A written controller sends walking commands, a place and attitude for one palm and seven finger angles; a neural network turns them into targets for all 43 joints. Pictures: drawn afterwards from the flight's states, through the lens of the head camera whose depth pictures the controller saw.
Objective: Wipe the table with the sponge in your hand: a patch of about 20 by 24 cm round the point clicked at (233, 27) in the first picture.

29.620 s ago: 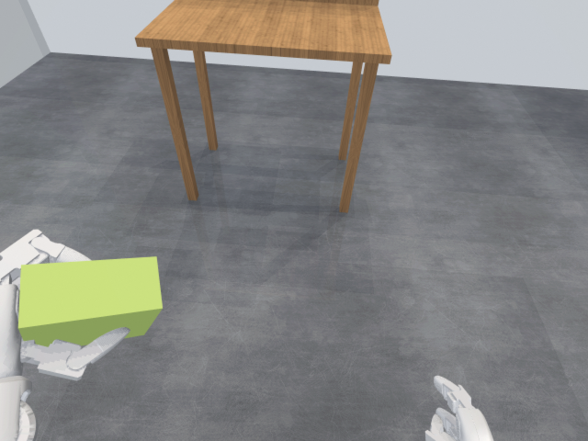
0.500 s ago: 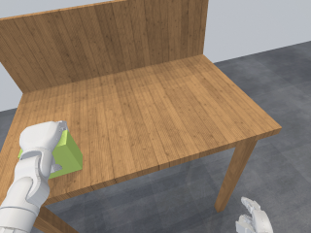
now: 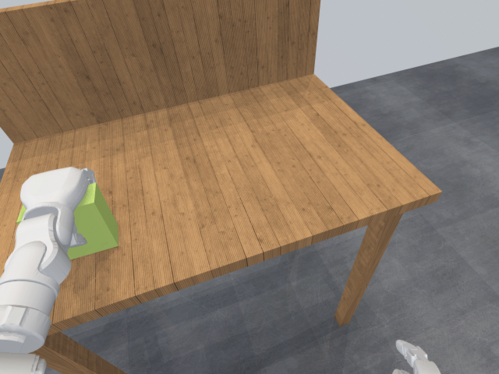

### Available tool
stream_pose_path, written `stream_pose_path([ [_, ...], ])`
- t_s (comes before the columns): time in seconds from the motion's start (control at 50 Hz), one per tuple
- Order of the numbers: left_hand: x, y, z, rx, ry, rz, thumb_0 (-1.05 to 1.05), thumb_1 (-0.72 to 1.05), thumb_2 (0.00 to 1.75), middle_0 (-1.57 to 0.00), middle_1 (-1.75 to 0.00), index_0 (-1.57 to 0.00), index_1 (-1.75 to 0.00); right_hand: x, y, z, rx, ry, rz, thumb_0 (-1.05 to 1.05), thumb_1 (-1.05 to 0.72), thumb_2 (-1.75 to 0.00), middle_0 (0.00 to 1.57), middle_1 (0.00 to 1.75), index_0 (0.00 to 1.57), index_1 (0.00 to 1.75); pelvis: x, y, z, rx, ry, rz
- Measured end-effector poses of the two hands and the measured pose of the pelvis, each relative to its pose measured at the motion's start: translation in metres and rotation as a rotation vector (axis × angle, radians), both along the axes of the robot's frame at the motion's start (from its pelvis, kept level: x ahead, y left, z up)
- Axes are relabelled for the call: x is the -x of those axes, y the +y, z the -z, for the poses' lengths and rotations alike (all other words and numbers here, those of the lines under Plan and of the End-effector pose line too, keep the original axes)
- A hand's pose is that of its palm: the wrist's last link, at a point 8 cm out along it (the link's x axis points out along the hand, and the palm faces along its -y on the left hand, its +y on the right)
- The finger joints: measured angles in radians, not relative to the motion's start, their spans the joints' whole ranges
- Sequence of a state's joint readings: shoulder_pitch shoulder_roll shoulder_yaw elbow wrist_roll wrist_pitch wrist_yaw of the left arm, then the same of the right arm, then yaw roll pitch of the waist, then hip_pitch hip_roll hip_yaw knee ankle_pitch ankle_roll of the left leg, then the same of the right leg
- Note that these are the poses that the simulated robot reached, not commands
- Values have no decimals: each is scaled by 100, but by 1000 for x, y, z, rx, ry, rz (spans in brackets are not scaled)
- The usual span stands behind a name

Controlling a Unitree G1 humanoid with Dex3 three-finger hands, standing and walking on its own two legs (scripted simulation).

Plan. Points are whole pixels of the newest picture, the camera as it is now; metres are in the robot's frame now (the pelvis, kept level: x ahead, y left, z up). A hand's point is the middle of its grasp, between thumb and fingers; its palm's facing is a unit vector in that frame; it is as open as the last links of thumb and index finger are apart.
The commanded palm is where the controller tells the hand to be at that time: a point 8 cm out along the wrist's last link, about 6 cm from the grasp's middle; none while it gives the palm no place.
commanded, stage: wipe forward along the first lane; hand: left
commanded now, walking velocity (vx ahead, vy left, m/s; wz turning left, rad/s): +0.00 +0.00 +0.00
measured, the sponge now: (78, 230) +0.32 +0.34 +0.06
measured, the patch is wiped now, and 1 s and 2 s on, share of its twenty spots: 0.25 0.40 0.65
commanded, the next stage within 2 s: slide across to the middle lane in 0.60 s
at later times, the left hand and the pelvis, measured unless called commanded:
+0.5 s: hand (76, 194) +0.37 +0.36 +0.10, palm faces -0.10 +0.02 -0.99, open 9.7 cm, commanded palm +0.36 +0.34 +0.13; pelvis +0.01 +0.01 +0.00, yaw +0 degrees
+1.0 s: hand (85, 177) +0.41 +0.36 +0.10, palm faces -0.06 +0.01 -1.00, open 9.7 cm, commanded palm +0.40 +0.33 +0.15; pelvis +0.02 +0.03 +0.00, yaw -1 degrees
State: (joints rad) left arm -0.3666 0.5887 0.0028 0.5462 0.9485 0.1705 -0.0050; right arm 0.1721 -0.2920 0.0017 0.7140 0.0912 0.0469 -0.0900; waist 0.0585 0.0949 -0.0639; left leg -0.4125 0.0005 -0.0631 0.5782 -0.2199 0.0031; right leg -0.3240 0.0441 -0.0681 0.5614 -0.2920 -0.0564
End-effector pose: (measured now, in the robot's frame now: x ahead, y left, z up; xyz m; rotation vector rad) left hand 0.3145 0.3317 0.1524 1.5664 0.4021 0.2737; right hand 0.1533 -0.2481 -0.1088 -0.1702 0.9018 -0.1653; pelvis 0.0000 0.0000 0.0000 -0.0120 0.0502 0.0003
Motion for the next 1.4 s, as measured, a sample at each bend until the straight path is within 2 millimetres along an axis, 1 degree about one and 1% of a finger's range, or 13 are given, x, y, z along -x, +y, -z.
stream_pose_path([
  [0.1, -12, 3, 1, -7, 16, 4, 1, -51, 111, -80, -136, -80, -134, 10, -2, 3, 1, 30, 19, 1, -91, -90, 20, 30, 20, 29, -1, 1, 0, 2, 14, 4],
  [0.26, -23, 7, 2, -8, 21, 17, 1, -52, 111, -80, -135, -80, -134, 23, -3, 7, 1, 77, 42, 1, -91, -90, 20, 30, 20, 29, -5, 6, 0, 5, 29, 7],
  [0.44, -35, 12, 2, -11, 17, 18, 1, -52, 111, -81, -135, -81, -134, 25, 3, 8, -3, 98, 48, 1, -91, -90, 20, 30, 20, 29, -7, 11, 0, 7, 42, 5],
  [0.56, -48, 17, 1, -12, 23, 16, 2, -52, 111, -81, -135, -81, -135, 25, 7, 7, -2, 101, 48, 1, -91, -90, 20, 30, 20, 29, -7, 14, 1, 9, 54, 4],
  [0.74, -63, 26, 0, 0, 24, 12, 2, -52, 111, -80, -136, -80, -135, 36, 6, 5, 10, 133, 73, 0, -91, -90, 20, 30, 20, 29, -11, 18, 0, 14, 71, 12],
  [0.84, -72, 24, 0, -30, 31, 35, 2, -52, 111, -80, -136, -80, -136, 44, 5, 6, 19, 160, 91, 0, -91, -90, 20, 30, 20, 29, -13, 22, -1, 17, 75, 14],
  [0.92, -75, 21, 0, -17, 2, 43, 2, -52, 111, -79, -137, -79, -137, 45, 8, 6, 19, 176, 99, 0, -91, -90, 20, 30, 20, 29, -17, 25, -2, 17, 72, 13],
  [0.98, -78, 18, -1, -10, -13, 45, 1, -51, 111, -79, -138, -78, -137, 41, 12, 6, 13, 176, 93, 1, -91, -90, 20, 30, 20, 29, -20, 28, -3, 16, 67, 11],
  [1.04, -82, 12, -1, 4, -30, 53, 1, -51, 111, -78, -139, -78, -138, 31, 19, 5, 4, 159, 82, 1, -91, -90, 20, 30, 20, 29, -24, 31, -4, 15, 62, 9],
  [1.24, -96, -19, 1, 7, -58, 77, 0, -50, 111, -77, -140, -77, -139, -24, 43, -5, -47, 51, 15, 1, -91, -90, 20, 30, 20, 29, -36, 37, -6, 9, 58, 11],
  [1.32, -97, -24, 1, 17, -68, 56, 0, -50, 111, -77, -140, -77, -139, -44, 50, -9, -64, 20, -14, 1, -91, -90, 20, 30, 20, 29, -41, 36, -6, 7, 56, 9],
  [1.4, -100, -27, 2, 14, -51, 34, 0, -50, 111, -77, -140, -76, -140, -58, 52, -12, -66, 5, -34, 0, -91, -90, 20, 30, 20, 29, -45, 34, -7, 5, 54, 2],
])
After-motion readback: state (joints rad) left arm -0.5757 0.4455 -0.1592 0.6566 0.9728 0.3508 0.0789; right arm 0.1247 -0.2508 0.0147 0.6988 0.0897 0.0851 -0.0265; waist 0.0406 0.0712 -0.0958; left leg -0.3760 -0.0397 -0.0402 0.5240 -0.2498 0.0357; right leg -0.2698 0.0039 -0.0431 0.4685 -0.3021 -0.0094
